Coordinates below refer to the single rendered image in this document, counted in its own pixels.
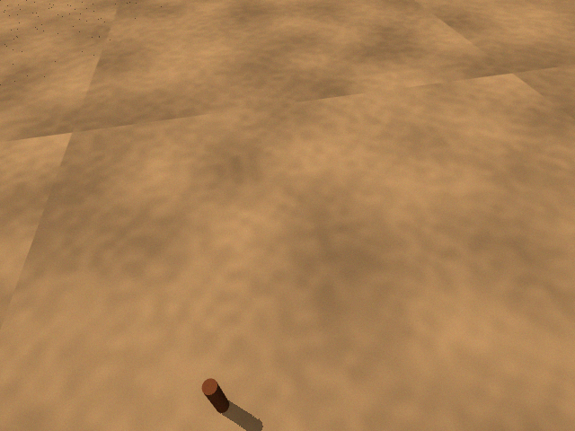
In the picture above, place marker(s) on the can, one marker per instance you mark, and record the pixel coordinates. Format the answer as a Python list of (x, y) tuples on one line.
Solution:
[(215, 395)]

